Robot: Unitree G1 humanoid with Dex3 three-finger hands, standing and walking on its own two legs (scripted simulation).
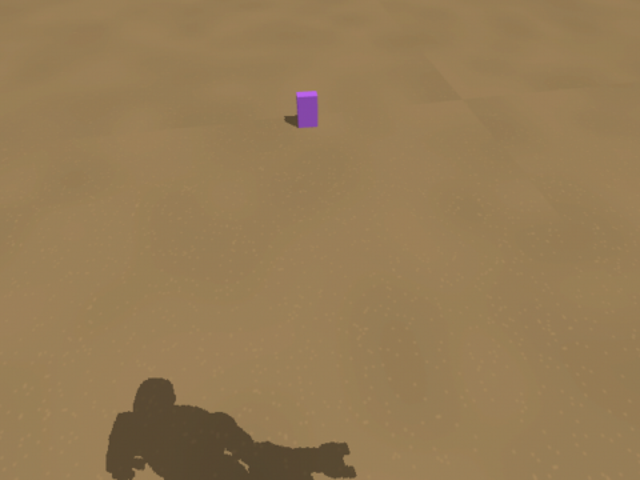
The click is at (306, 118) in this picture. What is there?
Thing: carton on end
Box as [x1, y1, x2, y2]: [296, 91, 317, 127]
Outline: 296,92 298,127 317,126 316,91
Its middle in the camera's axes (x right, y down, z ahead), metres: -0.08 -0.76 +2.21
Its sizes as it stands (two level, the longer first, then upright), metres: 0.113 0.058 0.191
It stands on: the floor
